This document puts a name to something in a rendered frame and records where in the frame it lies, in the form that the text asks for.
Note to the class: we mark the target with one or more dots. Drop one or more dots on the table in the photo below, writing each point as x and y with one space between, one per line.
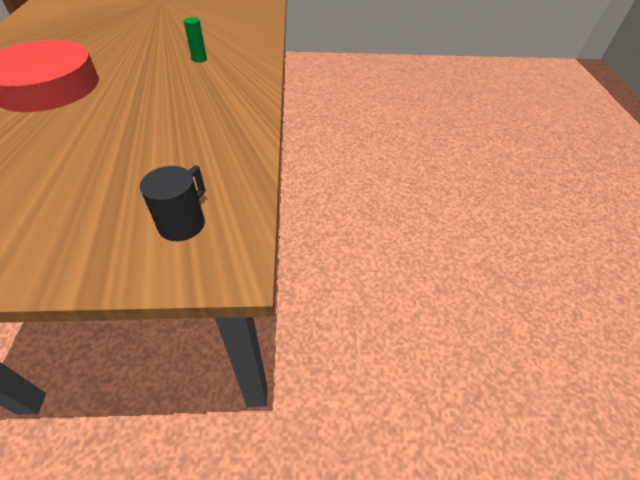
77 240

